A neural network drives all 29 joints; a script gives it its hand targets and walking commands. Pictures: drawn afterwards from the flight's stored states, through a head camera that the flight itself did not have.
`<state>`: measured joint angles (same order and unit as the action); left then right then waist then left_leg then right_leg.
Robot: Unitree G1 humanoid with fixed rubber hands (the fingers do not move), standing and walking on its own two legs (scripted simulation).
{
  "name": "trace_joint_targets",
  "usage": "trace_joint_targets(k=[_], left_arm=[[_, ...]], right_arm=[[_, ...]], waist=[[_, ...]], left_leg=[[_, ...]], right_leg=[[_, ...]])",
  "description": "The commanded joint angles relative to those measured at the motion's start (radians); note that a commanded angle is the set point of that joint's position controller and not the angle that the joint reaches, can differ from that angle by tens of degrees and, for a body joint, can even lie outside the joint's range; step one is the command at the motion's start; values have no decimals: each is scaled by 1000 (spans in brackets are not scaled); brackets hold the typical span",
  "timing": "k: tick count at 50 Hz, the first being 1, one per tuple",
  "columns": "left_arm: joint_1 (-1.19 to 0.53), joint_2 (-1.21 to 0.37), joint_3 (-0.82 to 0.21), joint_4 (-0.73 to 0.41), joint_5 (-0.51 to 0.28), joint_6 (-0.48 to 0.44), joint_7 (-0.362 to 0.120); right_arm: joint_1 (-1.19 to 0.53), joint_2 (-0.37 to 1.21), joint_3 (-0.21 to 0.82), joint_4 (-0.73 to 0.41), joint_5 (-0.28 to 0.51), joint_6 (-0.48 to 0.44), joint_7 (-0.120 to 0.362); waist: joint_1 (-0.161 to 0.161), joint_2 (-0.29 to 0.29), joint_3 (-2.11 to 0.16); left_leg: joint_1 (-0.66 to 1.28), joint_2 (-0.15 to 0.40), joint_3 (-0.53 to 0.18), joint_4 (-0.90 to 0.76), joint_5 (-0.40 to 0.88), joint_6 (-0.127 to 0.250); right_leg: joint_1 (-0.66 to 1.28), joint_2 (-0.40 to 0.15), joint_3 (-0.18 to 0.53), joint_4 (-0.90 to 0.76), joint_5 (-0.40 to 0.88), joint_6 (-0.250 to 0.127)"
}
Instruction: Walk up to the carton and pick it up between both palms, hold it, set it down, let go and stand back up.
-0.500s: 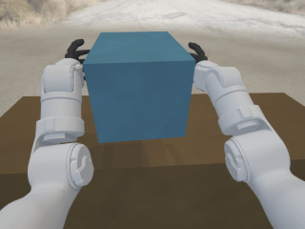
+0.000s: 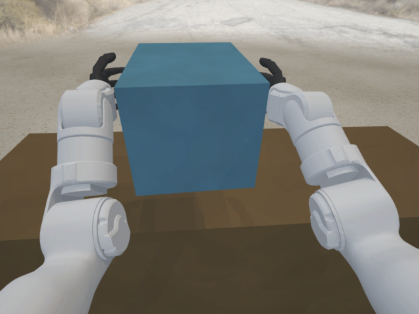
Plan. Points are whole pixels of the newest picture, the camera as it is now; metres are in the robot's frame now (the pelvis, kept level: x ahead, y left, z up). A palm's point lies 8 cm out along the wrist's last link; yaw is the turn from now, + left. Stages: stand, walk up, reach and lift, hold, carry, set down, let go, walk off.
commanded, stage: hold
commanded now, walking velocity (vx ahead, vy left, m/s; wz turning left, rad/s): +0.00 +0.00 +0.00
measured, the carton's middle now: (190, 107) +0.42 +0.01 +0.28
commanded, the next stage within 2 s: none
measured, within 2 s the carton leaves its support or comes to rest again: neither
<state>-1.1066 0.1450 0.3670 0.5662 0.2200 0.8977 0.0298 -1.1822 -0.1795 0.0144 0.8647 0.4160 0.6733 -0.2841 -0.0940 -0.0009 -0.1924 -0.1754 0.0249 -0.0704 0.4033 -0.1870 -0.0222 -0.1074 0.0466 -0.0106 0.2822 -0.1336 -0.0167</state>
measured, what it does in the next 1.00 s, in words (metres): stands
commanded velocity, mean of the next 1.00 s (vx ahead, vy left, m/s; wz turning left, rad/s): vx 0.00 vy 0.00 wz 0.00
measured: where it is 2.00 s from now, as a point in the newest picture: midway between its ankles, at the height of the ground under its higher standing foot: outside the picture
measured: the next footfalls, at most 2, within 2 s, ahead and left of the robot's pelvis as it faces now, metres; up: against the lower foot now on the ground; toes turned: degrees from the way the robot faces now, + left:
none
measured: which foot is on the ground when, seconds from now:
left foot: down 0.00-1.00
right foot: down 0.00-1.00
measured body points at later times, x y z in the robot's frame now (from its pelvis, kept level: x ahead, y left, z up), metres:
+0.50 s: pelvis +0.00 +0.00 +0.00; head -0.09 +0.02 +0.44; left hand +0.39 +0.16 +0.33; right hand +0.38 -0.14 +0.32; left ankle +0.02 +0.13 -0.75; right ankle +0.01 -0.11 -0.75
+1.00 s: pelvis +0.00 +0.00 +0.00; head -0.09 +0.02 +0.44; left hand +0.40 +0.16 +0.33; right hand +0.38 -0.14 +0.32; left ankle +0.02 +0.13 -0.75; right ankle +0.01 -0.11 -0.75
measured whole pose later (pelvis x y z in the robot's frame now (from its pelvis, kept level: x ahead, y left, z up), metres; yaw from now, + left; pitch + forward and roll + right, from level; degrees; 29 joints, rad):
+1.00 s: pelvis +0.00 +0.00 +0.00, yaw +0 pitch -2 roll -2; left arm -1.11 0.15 0.36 0.58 0.22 0.89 0.03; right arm -1.17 -0.18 0.03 0.85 0.43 0.68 -0.29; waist -0.10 0.00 -0.20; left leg -0.17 0.02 -0.08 0.40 -0.19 -0.02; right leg -0.10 0.05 0.00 0.28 -0.14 -0.02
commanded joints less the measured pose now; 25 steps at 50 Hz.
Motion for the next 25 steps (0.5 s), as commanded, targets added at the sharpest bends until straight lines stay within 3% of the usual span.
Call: trace_joint_targets(k=[1,3,4,6,8,10,13,15,16,18,22,25], left_arm=[[-789,-649,-351,-160,-207,-98,-142],[-754,-624,-309,-96,-175,-94,-146],[-766,-615,-306,-95,-175,-96,-152],[-761,-631,-313,-114,-187,-100,-154],[-767,-660,-346,-151,-215,-105,-149],[-759,-648,-349,-179,-211,-99,-148],[-739,-634,-334,-186,-188,-92,-157],[-740,-618,-342,-151,-180,-84,-160],[-723,-617,-323,-134,-172,-85,-163],[-771,-629,-345,-141,-194,-92,-163],[-793,-680,-374,-177,-224,-106,-140],[-753,-663,-352,-144,-200,-97,-139]], right_arm=[[-871,639,158,-349,175,-22,132],[-869,629,156,-334,165,-18,129],[-854,618,141,-308,157,-16,129],[-879,629,155,-344,168,-23,133],[-909,650,177,-428,185,-35,124],[-875,637,184,-420,187,-27,113],[-840,634,179,-406,178,-24,110],[-829,607,172,-362,173,-14,115],[-821,607,155,-339,165,-12,118],[-872,621,152,-366,164,-21,125],[-925,660,188,-445,192,-35,124],[-866,626,175,-381,182,-24,123]], waist=[[-12,74,-339],[2,45,-276],[-10,55,-282],[6,48,-320],[-6,55,-389],[-19,63,-370],[-18,40,-349],[-24,72,-290],[-23,61,-276],[-20,55,-303],[-6,64,-391],[-15,69,-330]], left_leg=[[49,-53,15,-47,174,-35],[46,-54,22,-61,129,-22],[39,-53,24,-65,117,-19],[41,-52,20,-60,148,-23],[67,-61,18,-29,226,-27],[104,-63,19,-17,260,-37],[101,-63,19,-26,223,-31],[78,-59,22,-48,182,-33],[66,-51,20,-55,152,-37],[55,-51,23,-63,128,-36],[86,-54,15,-31,215,-36],[84,-50,14,-39,199,-36]], right_leg=[[161,28,26,-7,188,38],[135,19,34,-27,150,45],[133,11,39,-30,145,44],[152,24,28,-17,159,41],[171,20,34,-2,260,43],[173,25,31,2,314,49],[160,21,29,-8,266,50],[139,19,27,-15,213,44],[134,21,23,-18,179,44],[127,26,20,-20,144,41],[150,32,24,2,228,41],[131,30,25,-6,220,40]])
